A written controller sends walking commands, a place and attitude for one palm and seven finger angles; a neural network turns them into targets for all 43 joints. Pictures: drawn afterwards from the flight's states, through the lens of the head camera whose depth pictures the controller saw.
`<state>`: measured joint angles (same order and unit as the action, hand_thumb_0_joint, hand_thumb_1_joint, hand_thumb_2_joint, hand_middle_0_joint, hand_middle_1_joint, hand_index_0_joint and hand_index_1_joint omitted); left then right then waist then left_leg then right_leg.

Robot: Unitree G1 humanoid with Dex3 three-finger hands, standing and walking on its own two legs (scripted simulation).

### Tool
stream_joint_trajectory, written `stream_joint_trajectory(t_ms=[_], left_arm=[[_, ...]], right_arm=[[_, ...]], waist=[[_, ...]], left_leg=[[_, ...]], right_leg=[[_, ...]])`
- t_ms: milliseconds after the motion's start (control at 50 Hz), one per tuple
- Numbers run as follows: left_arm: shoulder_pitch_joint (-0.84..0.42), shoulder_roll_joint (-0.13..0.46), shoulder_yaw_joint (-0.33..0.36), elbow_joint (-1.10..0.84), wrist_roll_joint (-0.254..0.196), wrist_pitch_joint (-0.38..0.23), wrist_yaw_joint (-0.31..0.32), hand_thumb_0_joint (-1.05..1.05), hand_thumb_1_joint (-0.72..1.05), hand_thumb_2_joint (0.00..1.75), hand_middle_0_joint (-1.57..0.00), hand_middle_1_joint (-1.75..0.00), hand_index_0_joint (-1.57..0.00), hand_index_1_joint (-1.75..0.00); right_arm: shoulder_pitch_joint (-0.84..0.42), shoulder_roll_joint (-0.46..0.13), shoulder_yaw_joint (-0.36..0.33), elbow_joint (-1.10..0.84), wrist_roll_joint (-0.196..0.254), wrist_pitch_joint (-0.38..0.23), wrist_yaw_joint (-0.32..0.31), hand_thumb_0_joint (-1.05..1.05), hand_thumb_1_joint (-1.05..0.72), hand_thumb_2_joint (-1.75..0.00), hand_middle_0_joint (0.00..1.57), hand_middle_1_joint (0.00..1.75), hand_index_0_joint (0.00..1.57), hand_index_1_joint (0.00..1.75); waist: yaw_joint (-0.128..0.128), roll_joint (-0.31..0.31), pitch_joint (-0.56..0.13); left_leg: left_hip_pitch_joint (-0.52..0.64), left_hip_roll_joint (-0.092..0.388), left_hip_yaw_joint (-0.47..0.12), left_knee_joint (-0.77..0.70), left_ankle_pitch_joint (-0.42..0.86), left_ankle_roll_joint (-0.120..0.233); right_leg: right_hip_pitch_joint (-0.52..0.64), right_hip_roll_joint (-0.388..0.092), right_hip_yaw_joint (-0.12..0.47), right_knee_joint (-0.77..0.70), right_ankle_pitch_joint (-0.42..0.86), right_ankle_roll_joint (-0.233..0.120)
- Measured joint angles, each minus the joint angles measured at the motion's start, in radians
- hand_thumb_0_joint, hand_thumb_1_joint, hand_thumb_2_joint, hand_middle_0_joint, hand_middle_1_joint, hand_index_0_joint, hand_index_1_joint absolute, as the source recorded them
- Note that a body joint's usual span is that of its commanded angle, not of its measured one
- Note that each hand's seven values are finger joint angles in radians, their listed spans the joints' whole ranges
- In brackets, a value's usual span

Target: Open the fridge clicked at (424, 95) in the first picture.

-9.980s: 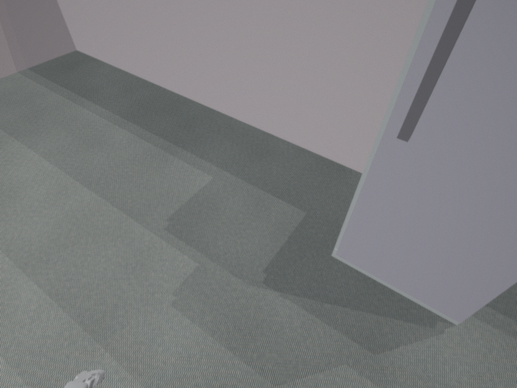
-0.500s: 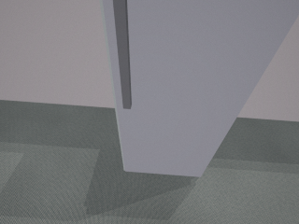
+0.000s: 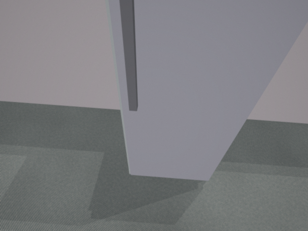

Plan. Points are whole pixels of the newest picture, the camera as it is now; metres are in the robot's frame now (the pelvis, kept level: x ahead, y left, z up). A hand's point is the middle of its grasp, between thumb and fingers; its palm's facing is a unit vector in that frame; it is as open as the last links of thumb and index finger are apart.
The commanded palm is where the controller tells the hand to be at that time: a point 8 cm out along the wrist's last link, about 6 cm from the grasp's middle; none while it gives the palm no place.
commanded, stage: shuffle to correct the standing spot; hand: left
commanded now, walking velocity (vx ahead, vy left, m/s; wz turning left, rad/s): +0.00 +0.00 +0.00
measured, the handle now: (131, 59) +0.53 +0.12 +0.18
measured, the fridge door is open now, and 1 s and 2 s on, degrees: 0 0 0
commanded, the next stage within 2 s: come to a stop and stand still in 0.38 s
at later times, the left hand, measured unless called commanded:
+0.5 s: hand out of the picture -0.03 +0.12 -0.19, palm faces +0.08 -0.99 -0.15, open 7.4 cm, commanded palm none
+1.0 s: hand out of the picture +0.11 +0.13 -0.19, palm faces +0.10 -0.96 -0.25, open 7.3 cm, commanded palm none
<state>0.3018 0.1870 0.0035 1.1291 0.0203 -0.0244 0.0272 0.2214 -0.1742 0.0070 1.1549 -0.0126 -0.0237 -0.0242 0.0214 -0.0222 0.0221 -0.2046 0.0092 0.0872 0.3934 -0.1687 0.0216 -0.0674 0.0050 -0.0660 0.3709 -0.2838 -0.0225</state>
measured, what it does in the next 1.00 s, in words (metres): steps on the spot: left foot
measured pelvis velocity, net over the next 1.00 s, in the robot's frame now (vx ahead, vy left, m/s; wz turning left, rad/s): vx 0.08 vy -0.06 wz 0.01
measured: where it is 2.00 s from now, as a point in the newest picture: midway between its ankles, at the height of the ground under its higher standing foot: outside the picture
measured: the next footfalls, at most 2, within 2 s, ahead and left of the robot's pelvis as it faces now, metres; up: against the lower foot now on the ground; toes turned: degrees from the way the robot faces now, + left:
left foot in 0.70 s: +0.14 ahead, +0.07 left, +0.00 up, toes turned +8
right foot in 1.02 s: +0.14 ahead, -0.19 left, +0.00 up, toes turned -2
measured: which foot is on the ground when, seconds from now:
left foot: down 0.00-0.48, up 0.50-0.68, down 0.70-1.00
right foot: down 0.00-0.72, up 0.74-1.00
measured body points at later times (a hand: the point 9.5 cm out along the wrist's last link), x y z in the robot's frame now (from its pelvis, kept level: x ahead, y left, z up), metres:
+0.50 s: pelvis +0.04 -0.03 -0.01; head +0.05 -0.03 +0.44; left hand -0.03 +0.17 -0.17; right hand +0.00 -0.24 -0.17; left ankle +0.03 +0.10 -0.74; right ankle -0.05 -0.10 -0.74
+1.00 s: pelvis +0.08 -0.06 -0.02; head +0.11 -0.06 +0.43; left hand +0.10 +0.18 -0.17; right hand +0.15 -0.29 -0.17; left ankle +0.10 +0.07 -0.74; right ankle +0.09 -0.18 -0.73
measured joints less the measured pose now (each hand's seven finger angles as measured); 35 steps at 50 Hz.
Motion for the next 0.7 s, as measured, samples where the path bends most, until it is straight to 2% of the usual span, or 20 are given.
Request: stream_joint_trajectory(t_ms=[160,300,380,460,520,560,600,660,700], left_arm=[[0.005,-0.008,0.0,0.005,-0.003,0.003,0.005,0.01,0.91,0.9,-0.2,-0.3,-0.2,-0.3],[0.058,-0.04,0.005,0.019,0.005,0.02,-0.006,0.01,0.91,0.9,-0.2,-0.3,-0.2,-0.3],[0.082,-0.056,0.012,0.018,0.012,0.026,-0.013,0.01,0.91,0.9,-0.2,-0.3,-0.2,-0.3],[0.099,-0.073,0.02,0.014,0.014,0.022,-0.016,0.01,0.91,0.9,-0.2,-0.3,-0.2,-0.3],[0.119,-0.077,0.029,0.009,0.014,0.008,-0.008,0.01,0.91,0.9,-0.2,-0.3,-0.2,-0.3],[0.131,-0.078,0.031,0.011,0.014,-0.003,0.004,0.01,0.91,0.9,-0.2,-0.3,-0.2,-0.3],[0.142,-0.086,0.027,0.019,0.014,-0.011,0.014,0.0,0.91,0.9,-0.2,-0.3,-0.2,-0.3],[0.162,-0.107,0.014,0.036,0.014,-0.013,0.023,0.0,0.91,0.9,-0.2,-0.3,-0.2,-0.3],[0.175,-0.123,0.008,0.045,0.007,-0.007,0.021,0.0,0.91,0.9,-0.2,-0.3,-0.2,-0.3]], right_arm=[[0.007,0.009,0.002,0.004,-0.003,0.002,-0.004,0.0,-0.91,-0.9,0.2,0.3,0.2,0.3],[0.059,0.042,-0.008,0.014,-0.009,0.012,-0.004,0.0,-0.92,-0.9,0.2,0.3,0.2,0.3],[0.093,0.061,-0.017,0.012,-0.01,0.013,-0.006,0.0,-0.91,-0.9,0.2,0.3,0.2,0.3],[0.121,0.067,-0.027,0.014,-0.009,0.013,-0.011,0.0,-0.91,-0.9,0.2,0.3,0.2,0.3],[0.134,0.071,-0.028,0.019,-0.011,0.02,-0.014,0.0,-0.91,-0.9,0.2,0.3,0.2,0.3],[0.125,0.076,-0.027,0.02,-0.012,0.028,-0.016,0.0,-0.91,-0.9,0.2,0.3,0.2,0.3],[0.1,0.076,-0.025,0.019,-0.009,0.029,-0.019,0.0,-0.91,-0.9,0.2,0.3,0.2,0.3],[0.048,0.06,-0.02,0.014,-0.008,0.031,-0.033,0.01,-0.92,-0.9,0.2,0.3,0.2,0.3],[0.022,0.038,-0.025,0.0,-0.001,0.023,-0.035,0.02,-0.94,-0.9,0.2,0.3,0.2,0.3]], waist=[[-0.003,-0.002,-0.01],[-0.008,-0.02,-0.037],[-0.01,-0.027,-0.039],[-0.012,-0.004,-0.031],[-0.008,0.009,-0.025],[0.001,0.002,-0.012],[0.014,-0.005,0.006],[0.029,-0.006,0.028],[0.027,0.004,0.04]], left_leg=[[-0.004,-0.002,-0.001,0.008,-0.007,0.0],[-0.014,-0.003,0.009,0.069,-0.063,-0.003],[-0.031,-0.001,0.012,0.096,-0.088,-0.01],[-0.055,0.02,-0.005,0.136,-0.117,-0.028],[-0.102,0.048,-0.008,0.261,-0.206,-0.023],[-0.148,0.054,0.001,0.387,-0.275,-0.023],[-0.176,0.056,0.01,0.44,-0.299,-0.026],[-0.172,0.044,0.023,0.364,-0.259,-0.027],[-0.133,0.031,0.032,0.245,-0.111,-0.014]], right_leg=[[-0.003,-0.002,-0.001,0.007,-0.008,0.002],[-0.025,-0.009,0.009,0.089,-0.07,-0.002],[-0.051,-0.01,0.012,0.135,-0.106,-0.011],[-0.053,0.012,-0.002,0.135,-0.122,-0.03],[-0.031,0.036,-0.026,0.116,-0.133,-0.047],[-0.011,0.043,-0.038,0.104,-0.14,-0.056],[0.009,0.047,-0.042,0.093,-0.145,-0.059],[0.03,0.05,-0.035,0.097,-0.158,-0.053],[0.027,0.052,-0.033,0.15,-0.168,-0.041]])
